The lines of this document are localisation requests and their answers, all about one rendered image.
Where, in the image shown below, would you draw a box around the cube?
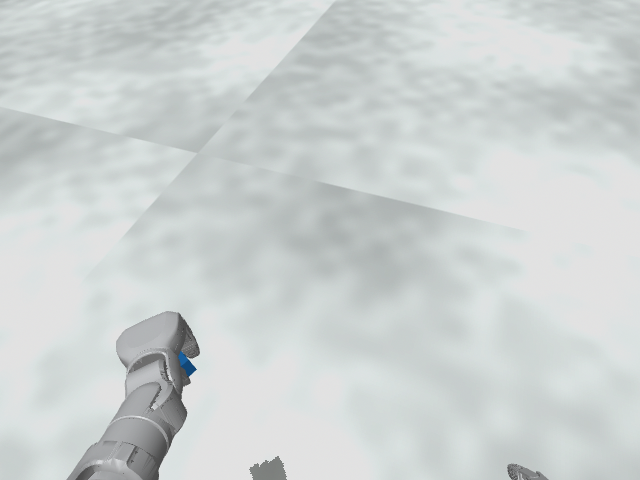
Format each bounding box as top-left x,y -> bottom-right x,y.
178,351 -> 197,377

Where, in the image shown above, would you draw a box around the right robot hand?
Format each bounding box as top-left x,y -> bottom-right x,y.
507,464 -> 548,480

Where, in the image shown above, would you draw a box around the left robot hand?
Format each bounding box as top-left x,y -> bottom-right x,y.
116,311 -> 200,387

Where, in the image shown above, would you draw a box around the left robot arm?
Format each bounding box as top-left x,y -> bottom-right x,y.
66,348 -> 187,480

